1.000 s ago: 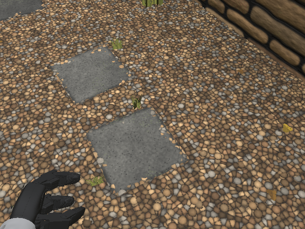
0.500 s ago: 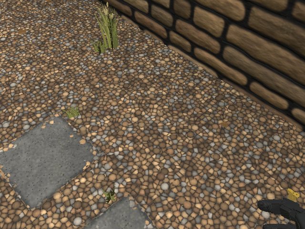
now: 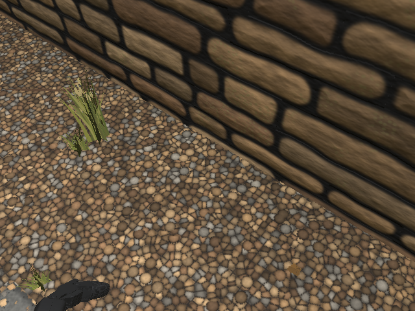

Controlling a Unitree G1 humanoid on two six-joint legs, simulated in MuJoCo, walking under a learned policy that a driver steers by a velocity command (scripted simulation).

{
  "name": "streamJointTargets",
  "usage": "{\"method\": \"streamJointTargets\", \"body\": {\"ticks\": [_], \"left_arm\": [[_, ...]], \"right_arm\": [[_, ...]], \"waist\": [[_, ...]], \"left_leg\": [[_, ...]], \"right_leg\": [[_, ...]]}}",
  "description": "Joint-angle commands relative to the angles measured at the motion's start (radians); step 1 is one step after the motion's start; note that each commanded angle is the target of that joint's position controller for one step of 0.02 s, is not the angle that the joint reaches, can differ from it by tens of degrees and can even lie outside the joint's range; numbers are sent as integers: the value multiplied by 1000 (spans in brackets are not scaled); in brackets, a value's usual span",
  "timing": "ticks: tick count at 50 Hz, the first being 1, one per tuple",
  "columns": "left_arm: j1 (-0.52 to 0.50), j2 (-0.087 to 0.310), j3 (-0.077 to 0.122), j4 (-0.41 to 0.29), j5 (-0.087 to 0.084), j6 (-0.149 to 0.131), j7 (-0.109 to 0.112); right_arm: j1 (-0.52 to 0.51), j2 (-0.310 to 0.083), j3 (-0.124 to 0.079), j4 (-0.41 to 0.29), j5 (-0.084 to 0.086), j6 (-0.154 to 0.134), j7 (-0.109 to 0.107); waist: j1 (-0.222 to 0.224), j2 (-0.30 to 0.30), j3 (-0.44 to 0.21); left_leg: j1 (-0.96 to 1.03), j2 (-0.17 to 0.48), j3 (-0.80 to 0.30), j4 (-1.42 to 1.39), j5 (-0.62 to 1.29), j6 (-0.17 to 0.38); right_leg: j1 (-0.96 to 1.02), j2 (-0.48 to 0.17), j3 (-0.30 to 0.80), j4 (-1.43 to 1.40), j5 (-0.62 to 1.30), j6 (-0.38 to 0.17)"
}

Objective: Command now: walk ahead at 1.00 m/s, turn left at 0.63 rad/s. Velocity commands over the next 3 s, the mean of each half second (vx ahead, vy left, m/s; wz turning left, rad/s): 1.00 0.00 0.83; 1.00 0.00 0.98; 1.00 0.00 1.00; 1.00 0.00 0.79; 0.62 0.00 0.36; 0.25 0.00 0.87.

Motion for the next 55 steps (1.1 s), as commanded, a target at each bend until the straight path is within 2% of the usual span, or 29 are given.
{"method": "streamJointTargets", "body": {"ticks": [1, 3, 6, 9, 13, 16, 18, 19, 20, 21, 22, 23, 24, 25, 27, 31, 34, 36, 38, 39, 40, 41, 42, 43, 45, 49, 50, 52, 55], "left_arm": [[258, 170, 75, 44, -4, -9, 13], [253, 126, 65, 77, -20, -21, 14], [311, 56, 52, 136, -51, -51, 4], [282, 68, 58, 153, -45, -71, -2], [341, 113, 68, 192, -44, -77, 9], [414, 180, 82, 185, -43, -40, 28], [373, 219, 90, 163, -23, 6, 51], [316, 244, 96, 135, -12, 22, 51], [280, 219, 96, 124, -7, 26, 37], [309, 67, 59, 14, -22, 5, 16], [229, 109, 53, -59, -34, -28, 25], [176, 121, 48, -76, -29, -53, 24], [181, 125, 41, -63, -27, -59, 25], [172, 115, 37, -59, -11, -46, 25], [207, 99, 37, -62, 20, 7, 25], [-4, 50, 23, -137, -18, 42, 10], [-62, 45, 15, -154, -40, 38, 12], [-73, 76, 28, -158, -47, 26, 21], [25, 150, 63, -144, -49, 25, 39], [176, 193, 81, -107, -38, 19, 60], [392, 275, 106, -58, -20, 17, 73], [564, 365, 137, -32, 16, 6, 79], [492, 354, 138, -10, -7, 4, 73], [350, 253, 116, -21, -10, 6, 67], [284, 166, 92, 13, -20, 13, 71], [377, 100, 67, 130, -49, -14, 67], [363, 128, 74, 136, -64, -35, 64], [327, 150, 76, 146, -64, -61, 61], [366, 125, 67, 173, -71, -64, 37]], "right_arm": [[-126, -116, -21, -138, -7, -9, 10], [-115, -80, -19, -136, -34, 21, 31], [-216, -28, -11, -187, -42, 66, 48], [-348, -28, -1, -253, -35, 73, 71], [-504, -44, 10, -304, -36, 65, 94], [-481, -80, 2, -280, -28, 55, 85], [-246, -132, -18, -211, -25, 45, 68], [-20, -176, -46, -142, -25, 40, 52], [85, -215, -77, -96, -18, 40, 23], [-57, -345, -110, -132, -50, 61, 2], [-23, -387, -125, -180, -54, 72, 3], [-53, -353, -126, -188, -42, 65, -4], [-86, -279, -110, -176, -37, 54, -8], [-125, -244, -97, -178, -35, 41, -13], [-161, -203, -72, -182, -24, 12, -11], [-149, -192, -64, -180, -17, -15, 5], [-98, -209, -73, -166, -16, -11, 24], [-73, -219, -80, -167, -8, -11, 34], [-40, -218, -81, -158, -7, -22, 29], [-45, -236, -87, -163, -6, -23, 32], [-82, -203, -71, -174, -1, -29, 33], [-60, -53, -31, -211, 18, -31, 17], [-93, -77, -26, -270, 8, -8, 12], [-136, -118, -28, -261, -18, 7, 16], [-253, -122, -30, -286, -38, 29, 35], [-336, -14, -6, -369, -45, 88, 56], [-353, -38, -10, -375, -50, 98, 53], [-385, -53, -14, -396, -59, 118, 69], [-494, -41, -5, -411, -49, 117, 80]], "waist": [[154, -70, -137], [99, -108, -82], [83, -74, -1], [64, -85, 44], [73, -22, 117], [40, -68, 40], [-97, -123, -80], [-199, -129, -170], [-222, -33, -183], [-36, 300, -170], [-85, 135, -352], [-55, -3, -264], [5, -123, -120], [54, -151, -58], [129, -138, -12], [80, -36, 74], [21, 26, 38], [7, 17, -3], [52, 43, -71], [131, 21, -140], [246, -30, -235], [262, -229, -404], [206, -412, -401], [168, -313, -249], [154, -127, -111], [99, -125, 5], [80, -105, 26], [38, -127, 56], [31, -103, 118]], "left_leg": [[-620, 76, -18, 306, 160, 37], [-551, 119, -17, 243, 169, 10], [-627, 152, 9, 206, 213, -4], [-639, 140, 65, 49, 399, 5], [-549, 78, 192, -246, 542, 63], [-404, -53, 300, -326, 468, 101], [-151, -114, 288, -315, 318, 134], [80, -130, 221, -312, 211, 172], [259, -84, 97, -381, 101, 223], [487, 178, -433, -470, 81, 391], [575, 270, -774, -667, -1, 464], [464, 271, -783, -767, 9, 408], [274, 240, -690, -786, 89, 358], [123, 187, -589, -784, 171, 324], [-85, 115, -453, -792, 285, 304], [-316, -19, -316, -838, 257, 239], [-259, -50, -306, -773, 403, 170], [-196, -28, -341, -697, 447, 141], [-113, -31, -359, -513, 673, 115], [-121, -52, -337, -336, 725, 87], [-251, -112, -279, -38, 671, 63], [-472, -193, -181, 274, 59, 49], [-678, -166, -96, 429, -73, 55], [-752, -87, -94, 448, 14, 71], [-704, -10, -49, 343, 103, 50], [-790, 52, -59, 346, 148, 23], [-808, 61, -56, 330, 194, 10], [-768, 73, -69, 265, 309, -5], [-726, 42, 55, 110, 397, 25]], "right_leg": [[612, -336, 537, -429, -426, -108], [480, -278, 322, -461, -191, -82], [459, -245, 106, -496, 82, -47], [415, -186, -79, -559, 169, -39], [465, -163, -231, -621, 425, 14], [617, -175, -265, -437, 1093, 40], [600, -219, -244, -88, 1295, 25], [492, -234, -212, 206, 1237, -1], [289, -132, -212, 611, 657, 1], [-239, 70, -167, 1051, -306, 73], [-333, 70, 103, 1127, -280, 59], [-341, 8, 164, 993, -178, 42], [-289, -37, 156, 848, -138, 41], [-217, -64, 154, 762, -161, 51], [-86, -86, 148, 603, -227, 88], [58, -80, 74, 195, -8, 126], [152, -26, 48, -33, 225, 108], [220, -15, 78, -114, 277, 88], [318, 32, 71, -116, 114, 68], [452, 29, 63, -125, 69, 51], [681, -112, 210, -140, -172, 14], [904, -409, 606, -266, -650, -39], [888, -512, 1020, -431, -926, -84], [791, -449, 920, -447, -952, -68], [599, -347, 520, -394, -507, -33], [528, -325, 245, -398, -162, -6], [507, -333, 201, -431, -106, -15], [428, -325, 62, -483, -9, -11], [410, -257, -154, -494, 256, 25]]}}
